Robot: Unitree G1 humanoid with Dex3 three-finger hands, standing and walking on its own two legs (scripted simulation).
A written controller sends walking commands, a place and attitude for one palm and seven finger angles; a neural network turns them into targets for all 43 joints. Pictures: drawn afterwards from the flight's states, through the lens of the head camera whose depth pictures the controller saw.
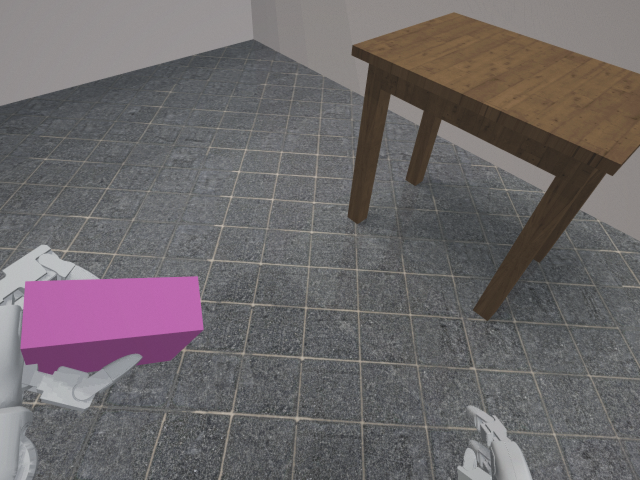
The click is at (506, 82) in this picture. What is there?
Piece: table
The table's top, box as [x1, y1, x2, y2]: [351, 12, 639, 175]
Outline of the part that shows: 352,45 352,55 611,175 618,169 639,145 638,73 454,12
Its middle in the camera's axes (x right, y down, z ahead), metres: +0.60 -0.52 +1.21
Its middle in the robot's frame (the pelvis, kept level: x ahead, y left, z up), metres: +1.29 -0.53 -0.02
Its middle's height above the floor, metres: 0.75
